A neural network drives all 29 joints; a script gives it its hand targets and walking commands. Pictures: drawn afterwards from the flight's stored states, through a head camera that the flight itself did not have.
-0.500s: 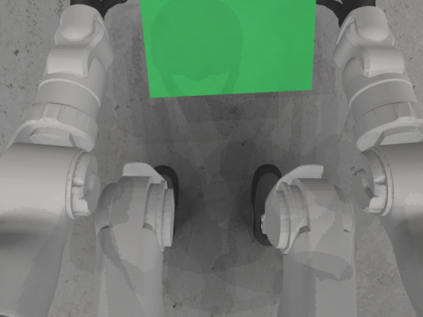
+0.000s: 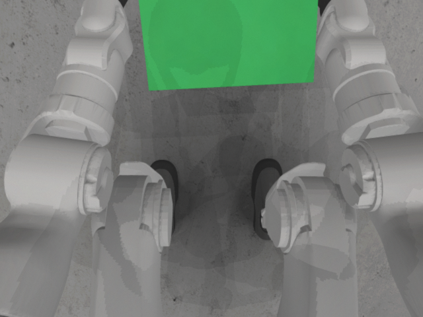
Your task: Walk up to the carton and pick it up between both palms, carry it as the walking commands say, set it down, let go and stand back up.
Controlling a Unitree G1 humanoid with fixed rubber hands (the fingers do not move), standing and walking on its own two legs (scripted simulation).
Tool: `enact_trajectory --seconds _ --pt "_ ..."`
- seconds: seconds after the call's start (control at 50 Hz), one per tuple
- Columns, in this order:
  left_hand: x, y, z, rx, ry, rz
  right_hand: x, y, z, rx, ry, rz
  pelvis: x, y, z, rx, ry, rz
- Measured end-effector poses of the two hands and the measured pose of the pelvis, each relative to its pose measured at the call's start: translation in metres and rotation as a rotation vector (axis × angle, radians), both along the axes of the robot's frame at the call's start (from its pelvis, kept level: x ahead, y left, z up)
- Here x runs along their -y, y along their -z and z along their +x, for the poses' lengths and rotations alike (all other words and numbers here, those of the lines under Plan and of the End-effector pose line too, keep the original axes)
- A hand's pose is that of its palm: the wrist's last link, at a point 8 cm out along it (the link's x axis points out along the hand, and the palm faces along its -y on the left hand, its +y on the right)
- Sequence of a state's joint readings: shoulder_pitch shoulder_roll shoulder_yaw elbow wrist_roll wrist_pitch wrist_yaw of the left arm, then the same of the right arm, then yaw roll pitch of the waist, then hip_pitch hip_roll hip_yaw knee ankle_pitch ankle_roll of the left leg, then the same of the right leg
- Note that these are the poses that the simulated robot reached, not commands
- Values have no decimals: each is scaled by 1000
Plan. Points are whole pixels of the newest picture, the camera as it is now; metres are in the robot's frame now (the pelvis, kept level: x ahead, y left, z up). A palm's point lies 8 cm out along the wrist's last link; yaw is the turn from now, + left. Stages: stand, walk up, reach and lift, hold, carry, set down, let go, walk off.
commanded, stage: reach and lift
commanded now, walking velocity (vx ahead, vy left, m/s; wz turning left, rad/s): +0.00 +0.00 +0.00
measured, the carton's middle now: (223, 23) +0.52 -0.01 -0.25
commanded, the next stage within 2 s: none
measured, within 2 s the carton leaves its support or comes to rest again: leaves its support in 0.68 s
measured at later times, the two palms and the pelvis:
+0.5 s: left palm out of the picture +0.54 +0.14 -0.18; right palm out of the picture +0.54 -0.16 -0.18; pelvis +0.01 +0.00 -0.01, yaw +0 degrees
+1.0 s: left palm out of the picture +0.55 +0.14 -0.14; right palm out of the picture +0.55 -0.15 -0.14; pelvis +0.00 +0.00 +0.00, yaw +0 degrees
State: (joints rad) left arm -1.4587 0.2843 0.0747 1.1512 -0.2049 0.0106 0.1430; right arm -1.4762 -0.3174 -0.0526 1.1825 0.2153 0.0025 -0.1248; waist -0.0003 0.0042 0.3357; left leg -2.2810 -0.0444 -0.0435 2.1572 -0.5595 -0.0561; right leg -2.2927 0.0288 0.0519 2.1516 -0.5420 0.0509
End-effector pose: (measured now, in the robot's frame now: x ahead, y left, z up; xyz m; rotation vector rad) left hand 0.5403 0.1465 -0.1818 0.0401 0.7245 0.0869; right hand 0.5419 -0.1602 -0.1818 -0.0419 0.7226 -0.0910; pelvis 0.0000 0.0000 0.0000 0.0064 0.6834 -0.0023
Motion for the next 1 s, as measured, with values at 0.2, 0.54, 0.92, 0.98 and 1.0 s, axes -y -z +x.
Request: enact_trajectory --seconds 0.2,0.54,0.92,0.98,1.0 --pt "1 0 0 3 -11 13 0 -1 0 1 -14 -16 1 -2 0 4 1 1" --pt "2 -2 3 -29 -14 -14 -4 -2 1 -36 -11 15 1 11 6 29 -2 0" --pt "2 -34 5 18 -51 -10 -7 -34 3 8 12 21 -1 6 6 -8 -2 -6" --pt "2 -43 6 27 -54 -11 -7 -43 4 17 14 22 -1 3 4 -18 -2 -6" --pt "2 -46 6 30 -55 -11 -7 -46 4 20 14 23 -1 2 4 -22 -2 -6"
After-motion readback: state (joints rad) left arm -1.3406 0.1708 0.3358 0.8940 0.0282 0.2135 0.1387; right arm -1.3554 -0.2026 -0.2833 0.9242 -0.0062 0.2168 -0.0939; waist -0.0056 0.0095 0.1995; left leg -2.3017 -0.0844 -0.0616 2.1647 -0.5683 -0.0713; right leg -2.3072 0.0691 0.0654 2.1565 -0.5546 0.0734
